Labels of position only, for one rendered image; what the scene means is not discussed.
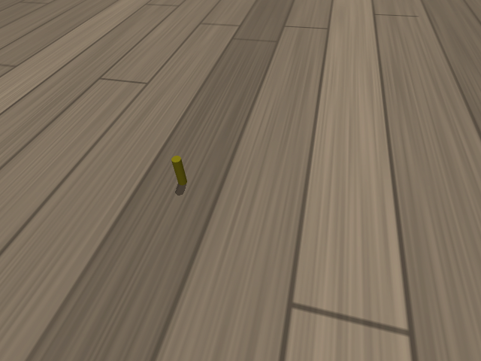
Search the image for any can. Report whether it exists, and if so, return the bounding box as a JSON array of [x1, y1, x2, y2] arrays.
[[171, 156, 187, 185]]

